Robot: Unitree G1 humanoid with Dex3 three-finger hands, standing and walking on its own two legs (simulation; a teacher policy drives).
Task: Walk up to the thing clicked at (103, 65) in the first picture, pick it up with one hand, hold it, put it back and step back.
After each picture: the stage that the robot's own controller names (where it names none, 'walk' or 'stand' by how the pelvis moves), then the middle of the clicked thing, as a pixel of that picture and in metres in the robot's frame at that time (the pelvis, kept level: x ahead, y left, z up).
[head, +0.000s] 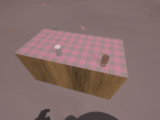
stand; (104, 60) +0.61 -0.12 -0.09
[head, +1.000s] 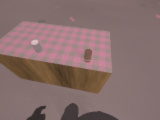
walk; (87, 56) +0.56 +0.07 -0.06
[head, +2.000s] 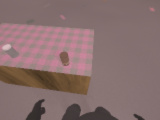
stand; (64, 59) +0.48 +0.23 -0.05
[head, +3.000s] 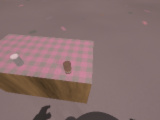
stand; (67, 67) +0.47 +0.22 -0.09
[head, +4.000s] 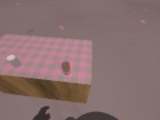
stand; (66, 68) +0.46 +0.22 -0.09
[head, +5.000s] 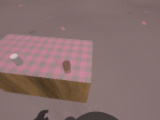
stand; (66, 67) +0.48 +0.22 -0.09
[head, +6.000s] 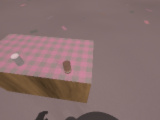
stand; (67, 67) +0.47 +0.22 -0.09
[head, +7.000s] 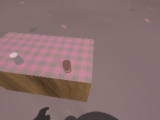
rise first; (67, 66) +0.47 +0.22 -0.09
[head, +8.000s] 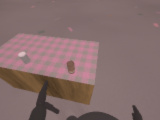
rise first; (71, 67) +0.47 +0.21 -0.09
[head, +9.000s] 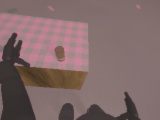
go down; (60, 54) +0.51 +0.20 -0.04
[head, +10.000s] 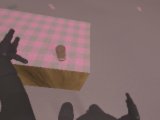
go down; (61, 53) +0.50 +0.20 -0.02
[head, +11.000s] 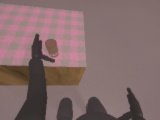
close in; (52, 48) +0.50 +0.21 +0.02
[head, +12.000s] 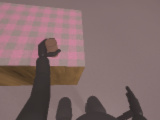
close; (52, 48) +0.50 +0.20 +0.02
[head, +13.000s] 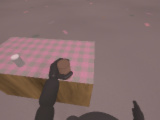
lift; (64, 70) +0.31 +0.16 +0.14
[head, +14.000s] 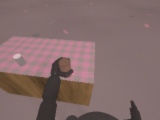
hold; (65, 68) +0.33 +0.17 +0.12
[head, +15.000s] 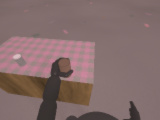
hold; (65, 68) +0.33 +0.17 +0.12
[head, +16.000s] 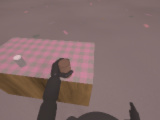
hold; (65, 69) +0.33 +0.17 +0.12
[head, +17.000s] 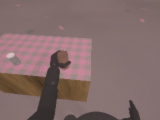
crouch; (63, 60) +0.40 +0.18 +0.10
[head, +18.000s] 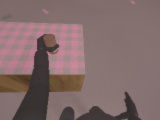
lower; (51, 44) +0.50 +0.22 +0.09
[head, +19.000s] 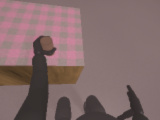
lower; (48, 46) +0.50 +0.22 +0.02
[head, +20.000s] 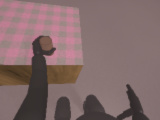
lower; (47, 46) +0.51 +0.21 +0.02
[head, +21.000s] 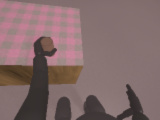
lower; (48, 47) +0.50 +0.21 +0.02
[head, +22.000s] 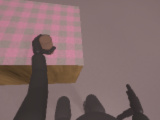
lower; (47, 45) +0.51 +0.21 +0.03
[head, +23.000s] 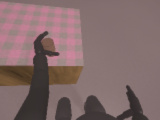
open; (49, 48) +0.50 +0.21 +0.02
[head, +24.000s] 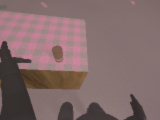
sink last; (58, 54) +0.48 +0.20 -0.01
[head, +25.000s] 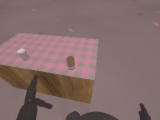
stand; (71, 63) +0.50 +0.21 -0.03
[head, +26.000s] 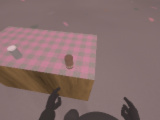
stand; (69, 62) +0.48 +0.20 -0.02
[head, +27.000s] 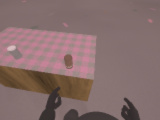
stand; (68, 62) +0.48 +0.20 -0.02
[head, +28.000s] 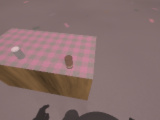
stand; (69, 62) +0.49 +0.21 -0.05
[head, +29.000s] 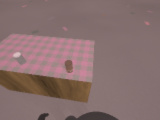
stand; (69, 66) +0.49 +0.21 -0.09
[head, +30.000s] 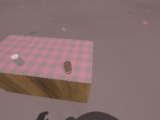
stand; (68, 67) +0.47 +0.22 -0.09
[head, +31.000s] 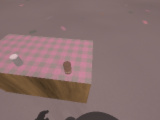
stand; (67, 68) +0.47 +0.22 -0.09
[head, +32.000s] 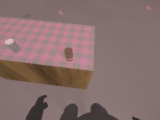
walk; (69, 54) +0.52 +0.20 -0.07
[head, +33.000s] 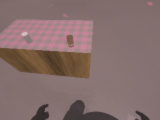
walk; (70, 41) +0.73 +0.27 -0.07
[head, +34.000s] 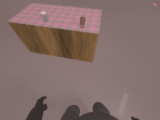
walk; (82, 22) +1.05 +0.17 -0.07
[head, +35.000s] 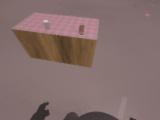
stand; (81, 30) +1.07 +0.19 -0.08
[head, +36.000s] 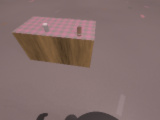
stand; (79, 31) +1.11 +0.20 -0.09
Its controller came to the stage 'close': yes
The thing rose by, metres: 0.22
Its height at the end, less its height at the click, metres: +0.00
